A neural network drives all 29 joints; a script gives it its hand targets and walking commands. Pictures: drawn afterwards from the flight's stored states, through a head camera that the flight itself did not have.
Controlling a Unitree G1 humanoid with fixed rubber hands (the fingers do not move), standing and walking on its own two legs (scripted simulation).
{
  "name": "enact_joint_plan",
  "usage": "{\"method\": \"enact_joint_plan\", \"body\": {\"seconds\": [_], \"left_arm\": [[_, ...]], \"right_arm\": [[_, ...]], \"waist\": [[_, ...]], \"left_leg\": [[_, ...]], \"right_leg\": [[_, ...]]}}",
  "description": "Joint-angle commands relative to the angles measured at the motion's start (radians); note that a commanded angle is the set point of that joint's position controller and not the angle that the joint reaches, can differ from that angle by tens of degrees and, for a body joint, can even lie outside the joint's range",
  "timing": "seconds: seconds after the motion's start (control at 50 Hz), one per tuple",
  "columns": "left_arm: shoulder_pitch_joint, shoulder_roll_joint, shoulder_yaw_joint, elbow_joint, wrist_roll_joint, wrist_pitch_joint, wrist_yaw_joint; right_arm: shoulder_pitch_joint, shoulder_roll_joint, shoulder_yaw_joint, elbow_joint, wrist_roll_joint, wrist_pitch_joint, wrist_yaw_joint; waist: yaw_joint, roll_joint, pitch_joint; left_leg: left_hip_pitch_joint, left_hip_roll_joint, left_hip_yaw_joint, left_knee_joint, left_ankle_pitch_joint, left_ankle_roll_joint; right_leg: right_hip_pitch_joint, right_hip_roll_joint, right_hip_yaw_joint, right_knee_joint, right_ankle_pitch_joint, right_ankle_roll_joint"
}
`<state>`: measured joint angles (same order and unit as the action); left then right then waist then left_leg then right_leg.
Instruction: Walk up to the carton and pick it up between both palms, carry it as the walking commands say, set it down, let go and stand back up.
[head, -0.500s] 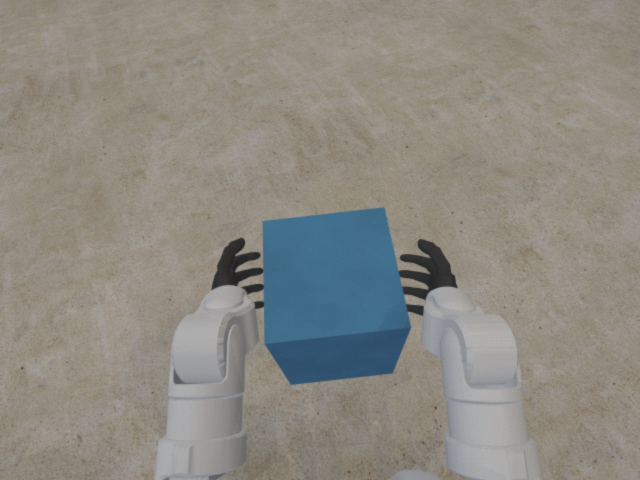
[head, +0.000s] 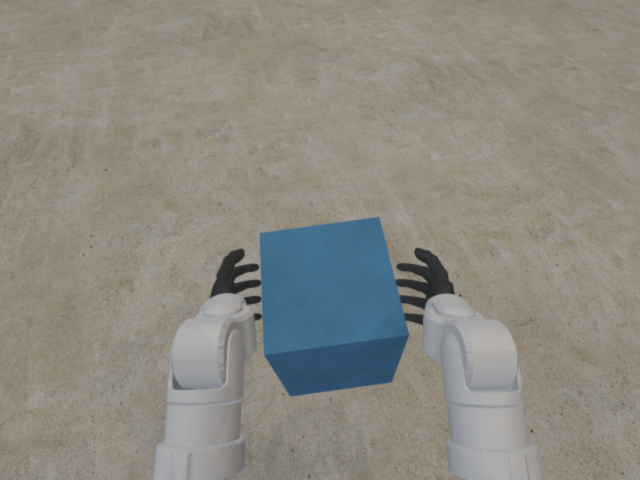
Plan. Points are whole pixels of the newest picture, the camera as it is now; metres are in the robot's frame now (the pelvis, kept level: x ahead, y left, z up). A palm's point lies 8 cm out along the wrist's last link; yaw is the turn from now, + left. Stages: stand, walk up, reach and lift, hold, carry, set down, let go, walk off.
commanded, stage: carry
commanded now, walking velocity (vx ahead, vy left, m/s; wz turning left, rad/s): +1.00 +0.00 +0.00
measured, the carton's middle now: (331, 314) +0.35 +0.01 -0.02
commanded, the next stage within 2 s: none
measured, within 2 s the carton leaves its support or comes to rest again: neither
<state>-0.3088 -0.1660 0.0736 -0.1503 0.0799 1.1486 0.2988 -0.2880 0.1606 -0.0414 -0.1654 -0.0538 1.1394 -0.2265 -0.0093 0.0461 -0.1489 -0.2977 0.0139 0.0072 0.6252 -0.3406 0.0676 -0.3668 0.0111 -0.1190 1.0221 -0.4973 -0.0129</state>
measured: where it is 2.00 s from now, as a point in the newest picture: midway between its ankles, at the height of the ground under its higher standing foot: (304, 124)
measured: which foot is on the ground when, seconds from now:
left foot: down 0.00-0.16, up 0.18-0.42, down 0.44-0.72, up 0.74-1.00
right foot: up 0.00-0.18, down 0.20-0.48, up 0.50-0.72, down 0.74-1.00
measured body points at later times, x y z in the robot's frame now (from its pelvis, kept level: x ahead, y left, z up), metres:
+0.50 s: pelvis +0.63 +0.06 -0.02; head +0.65 +0.07 +0.43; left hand +0.94 +0.19 +0.05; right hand +0.94 -0.06 +0.05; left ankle +0.58 +0.14 -0.72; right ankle +0.39 -0.05 -0.66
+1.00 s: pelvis +1.26 +0.07 -0.01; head +1.28 +0.13 +0.43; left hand +1.56 +0.23 +0.04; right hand +1.57 -0.02 +0.08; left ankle +1.26 +0.19 -0.71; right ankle +1.14 +0.00 -0.72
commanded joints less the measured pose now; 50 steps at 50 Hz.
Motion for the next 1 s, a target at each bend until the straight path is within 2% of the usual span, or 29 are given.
{"method": "enact_joint_plan", "body": {"seconds": [0.0, 0.04, 0.08, 0.12, 0.14, 0.18, 0.22, 0.24, 0.3, 0.36, 0.38, 0.4, 0.44, 0.46, 0.5, 0.52, 0.58, 0.62, 0.66, 0.68, 0.7, 0.74, 0.76, 0.8, 0.84, 0.9, 0.94, 0.96, 0.98], "left_arm": [[-0.184, -1.076, -0.472, -0.121, -0.321, -0.117, -0.208], [-0.218, -1.051, -0.457, -0.188, -0.345, -0.141, -0.209], [-0.288, -1.016, -0.460, -0.263, -0.328, -0.143, -0.199], [-0.164, -1.004, -0.424, -0.143, -0.261, -0.109, -0.189], [-0.175, -0.967, -0.426, -0.158, -0.245, -0.103, -0.180], [-0.337, -0.962, -0.469, -0.262, -0.225, -0.103, -0.162], [-0.322, -1.005, -0.519, -0.203, -0.235, -0.062, -0.165], [-0.327, -1.029, -0.555, -0.185, -0.249, -0.058, -0.167], [-0.427, -1.032, -0.586, -0.286, -0.267, -0.077, -0.184], [-0.402, -1.002, -0.567, -0.247, -0.277, -0.073, -0.183], [-0.401, -1.000, -0.576, -0.226, -0.278, -0.068, -0.184], [-0.326, -1.008, -0.550, -0.170, -0.265, -0.065, -0.195], [-0.336, -1.000, -0.512, -0.134, -0.283, -0.059, -0.196], [-0.261, -1.023, -0.493, -0.071, -0.275, -0.063, -0.206], [-0.174, -1.056, -0.475, -0.074, -0.295, -0.103, -0.214], [-0.097, -1.062, -0.452, -0.049, -0.296, -0.121, -0.225], [-0.156, -1.000, -0.431, -0.194, -0.320, -0.162, -0.217], [-0.211, -0.993, -0.431, -0.278, -0.318, -0.173, -0.210], [-0.148, -0.976, -0.413, -0.214, -0.260, -0.156, -0.187], [-0.186, -0.935, -0.424, -0.238, -0.249, -0.147, -0.180], [-0.283, -0.932, -0.465, -0.293, -0.237, -0.150, -0.166], [-0.294, -0.921, -0.483, -0.294, -0.219, -0.135, -0.172], [-0.382, -0.935, -0.545, -0.348, -0.266, -0.119, -0.172], [-0.331, -1.018, -0.592, -0.263, -0.288, -0.100, -0.183], [-0.395, -1.015, -0.599, -0.328, -0.297, -0.103, -0.196], [-0.464, -1.021, -0.609, -0.315, -0.297, -0.093, -0.206], [-0.484, -1.018, -0.605, -0.297, -0.323, -0.085, -0.206], [-0.445, -0.979, -0.573, -0.244, -0.304, -0.074, -0.204], [-0.415, -0.972, -0.557, -0.219, -0.299, -0.063, -0.205]], "right_arm": [[-0.394, 0.910, 0.474, -0.381, 0.311, -0.123, 0.125], [-0.482, 0.908, 0.508, -0.450, 0.326, -0.123, 0.122], [-0.395, 0.903, 0.518, -0.440, 0.329, -0.116, 0.115], [-0.420, 0.906, 0.545, -0.403, 0.330, -0.088, 0.119], [-0.425, 0.889, 0.552, -0.389, 0.348, -0.079, 0.134], [-0.443, 0.928, 0.528, -0.303, 0.379, -0.069, 0.166], [-0.323, 0.950, 0.462, -0.215, 0.308, -0.060, 0.170], [-0.270, 0.955, 0.429, -0.173, 0.288, -0.065, 0.169], [-0.333, 1.013, 0.440, -0.195, 0.321, -0.089, 0.184], [-0.295, 1.000, 0.402, -0.151, 0.306, -0.089, 0.185], [-0.271, 0.984, 0.392, -0.145, 0.288, -0.089, 0.177], [-0.349, 0.945, 0.419, -0.180, 0.294, -0.090, 0.170], [-0.382, 0.940, 0.417, -0.187, 0.278, -0.085, 0.144], [-0.410, 0.964, 0.466, -0.227, 0.288, -0.095, 0.137], [-0.415, 0.933, 0.511, -0.365, 0.305, -0.125, 0.120], [-0.441, 0.917, 0.545, -0.435, 0.323, -0.139, 0.114], [-0.475, 0.896, 0.559, -0.506, 0.343, -0.151, 0.108], [-0.416, 0.901, 0.560, -0.515, 0.340, -0.155, 0.108], [-0.439, 0.894, 0.561, -0.466, 0.349, -0.130, 0.122], [-0.427, 0.877, 0.570, -0.428, 0.357, -0.114, 0.136], [-0.463, 0.885, 0.564, -0.395, 0.375, -0.108, 0.156], [-0.379, 0.964, 0.568, -0.317, 0.389, -0.096, 0.165], [-0.226, 0.968, 0.474, -0.191, 0.309, -0.087, 0.163], [-0.212, 0.969, 0.439, -0.203, 0.263, -0.095, 0.154], [-0.223, 1.016, 0.419, -0.161, 0.279, -0.092, 0.169], [-0.270, 1.026, 0.407, -0.130, 0.285, -0.106, 0.184], [-0.319, 1.024, 0.403, -0.151, 0.284, -0.104, 0.177], [-0.273, 0.999, 0.397, -0.131, 0.273, -0.094, 0.168], [-0.276, 0.956, 0.391, -0.117, 0.262, -0.081, 0.157]], "waist": [[-0.093, -0.007, -0.250], [-0.055, -0.164, -0.257], [0.016, -0.279, -0.392], [0.071, -0.351, -0.468], [0.056, -0.334, -0.628], [0.033, 0.023, -0.374], [0.035, 0.061, -0.334], [0.038, 0.152, -0.320], [0.025, 0.191, -0.211], [-0.039, 0.088, -0.324], [-0.070, 0.105, -0.445], [-0.017, 0.304, -0.471], [-0.054, 0.331, -0.363], [-0.076, 0.205, -0.306], [-0.084, 0.071, -0.242], [-0.090, -0.062, -0.237], [-0.074, -0.167, -0.221], [0.013, -0.256, -0.449], [0.056, -0.231, -0.495], [0.042, -0.287, -0.632], [0.042, -0.157, -0.589], [0.027, 0.046, -0.371], [0.021, 0.003, -0.423], [0.041, -0.025, -0.482], [0.051, 0.093, -0.424], [0.022, 0.176, -0.217], [-0.013, 0.113, -0.245], [-0.060, 0.071, -0.379], [-0.040, 0.266, -0.436]], "left_leg": [[1.412, 0.231, -0.247, -0.081, 1.861, -0.035], [1.072, 0.137, -0.129, -0.056, 1.776, -0.066], [0.243, 0.074, 0.043, 0.235, 1.594, -0.133], [-0.278, -0.091, -0.019, 0.726, -0.010, -0.117], [-0.319, -0.131, -0.126, 1.037, -0.188, -0.135], [-0.388, -0.139, -0.164, 1.018, -0.198, -0.069], [-0.531, -0.004, -0.323, 0.932, -0.341, -0.046], [-0.579, 0.070, -0.334, 0.792, -0.353, -0.052], [-0.466, 0.149, -0.294, 0.388, -0.361, -0.067], [0.301, -0.028, 0.040, -0.246, 0.170, -0.054], [0.582, 0.043, -0.139, -0.213, 0.248, -0.021], [0.806, 0.297, -0.576, -0.192, 0.592, 0.073], [1.163, 0.294, -0.652, -0.090, 1.354, 0.192], [1.270, 0.308, -0.635, -0.023, 1.469, 0.192], [1.428, 0.295, -0.481, 0.016, 1.695, 0.071], [1.405, 0.270, -0.408, -0.005, 1.646, 0.040], [0.970, 0.140, -0.196, -0.114, 1.459, -0.067], [0.198, 0.045, -0.016, 0.179, 1.359, -0.106], [-0.155, -0.116, 0.014, 0.593, 0.030, -0.107], [-0.172, -0.170, -0.076, 0.913, -0.118, -0.113], [-0.220, -0.177, -0.135, 0.984, -0.099, -0.106], [-0.223, -0.174, -0.062, 0.911, -0.198, -0.061], [-0.303, -0.078, -0.234, 0.879, -0.210, -0.046], [-0.500, 0.050, -0.360, 0.685, -0.286, -0.059], [-0.426, 0.060, -0.295, 0.578, -0.275, -0.106], [-0.297, 0.089, -0.169, 0.093, -0.169, -0.072], [0.163, -0.072, 0.103, -0.270, 0.319, -0.098], [0.503, -0.001, -0.032, -0.171, 0.684, -0.019], [0.852, 0.277, -0.394, -0.051, 1.401, 0.088]], "right_leg": [[-1.127, 0.073, -0.105, 0.416, -0.339, -0.056], [-0.700, 0.115, -0.139, -0.099, -0.218, -0.046], [0.479, 0.172, -0.172, -0.687, 0.603, -0.032], [1.049, -0.175, 0.171, -0.608, 1.107, -0.201], [1.128, -0.381, 0.552, -0.490, 1.215, -0.345], [0.761, -0.365, 0.697, -0.584, 0.982, -0.375], [0.719, -0.432, 0.877, -0.590, 0.424, -0.343], [0.719, -0.431, 0.799, -0.584, 0.409, -0.314], [0.464, -0.382, 0.586, -0.555, 0.625, -0.236], [0.116, -0.139, 0.112, -0.339, 0.841, -0.087], [-0.050, -0.075, 0.059, -0.017, 0.751, -0.049], [-0.337, 0.049, 0.048, 0.259, 0.084, -0.005], [-0.749, 0.091, 0.134, 0.636, -0.181, -0.011], [-0.975, 0.065, 0.161, 0.737, -0.274, -0.029], [-1.211, 0.021, 0.078, 0.723, -0.374, -0.051], [-1.217, 0.027, 0.025, 0.638, -0.394, -0.056], [-0.727, 0.059, -0.040, -0.072, -0.197, -0.035], [0.497, 0.134, -0.095, -0.651, 0.709, -0.043], [0.937, -0.114, 0.155, -0.558, 1.128, -0.165], [0.997, -0.298, 0.539, -0.541, 1.120, -0.292], [0.913, -0.290, 0.638, -0.549, 1.036, -0.347], [0.656, -0.330, 0.761, -0.626, 0.874, -0.315], [0.682, -0.391, 0.818, -0.617, 0.521, -0.318], [0.877, -0.409, 0.830, -0.493, 0.630, -0.318], [0.660, -0.367, 0.699, -0.550, 0.578, -0.301], [0.413, -0.320, 0.471, -0.547, 0.901, -0.204], [0.222, -0.114, 0.153, -0.343, 1.133, -0.092], [0.019, -0.077, 0.101, -0.118, 1.031, -0.033], [-0.314, 0.018, 0.022, 0.216, 0.333, 0.027]]}}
